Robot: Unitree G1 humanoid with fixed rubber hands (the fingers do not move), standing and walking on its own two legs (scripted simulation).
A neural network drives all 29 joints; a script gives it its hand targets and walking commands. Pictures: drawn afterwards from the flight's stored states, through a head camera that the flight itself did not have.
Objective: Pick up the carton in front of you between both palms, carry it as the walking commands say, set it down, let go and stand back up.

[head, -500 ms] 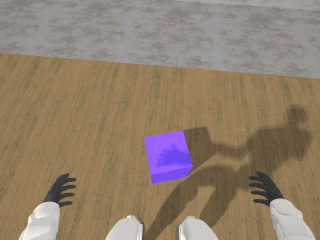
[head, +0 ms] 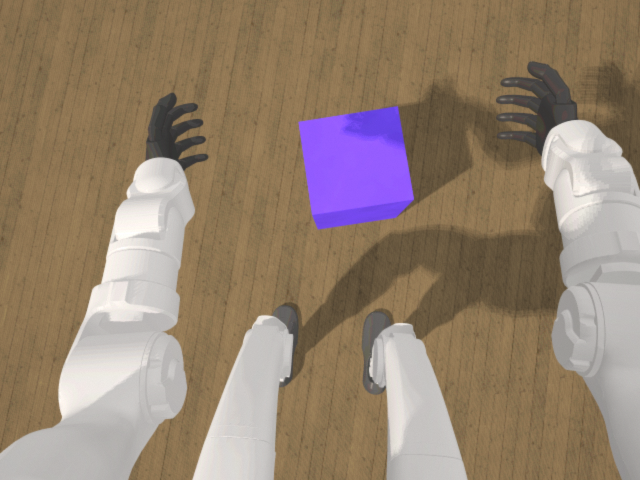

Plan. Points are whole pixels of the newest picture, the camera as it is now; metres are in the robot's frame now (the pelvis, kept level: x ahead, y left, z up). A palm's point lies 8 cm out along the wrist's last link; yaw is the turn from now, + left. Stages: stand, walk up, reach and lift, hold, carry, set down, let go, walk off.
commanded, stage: reach and lift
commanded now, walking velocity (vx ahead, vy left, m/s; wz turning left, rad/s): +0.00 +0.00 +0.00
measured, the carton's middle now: (352, 175) +0.56 -0.01 -0.55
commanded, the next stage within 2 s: none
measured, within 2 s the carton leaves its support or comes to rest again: neither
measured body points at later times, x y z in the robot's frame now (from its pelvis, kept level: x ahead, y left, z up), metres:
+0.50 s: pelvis +0.04 -0.01 -0.03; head +0.39 -0.03 +0.24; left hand +0.54 +0.18 -0.19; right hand +0.61 -0.19 -0.19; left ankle +0.09 +0.15 -0.64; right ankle +0.09 -0.10 -0.64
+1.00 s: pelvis -0.03 +0.01 -0.26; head +0.36 -0.02 -0.03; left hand +0.53 +0.18 -0.42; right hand +0.59 -0.19 -0.42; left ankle +0.09 +0.15 -0.64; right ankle +0.09 -0.10 -0.64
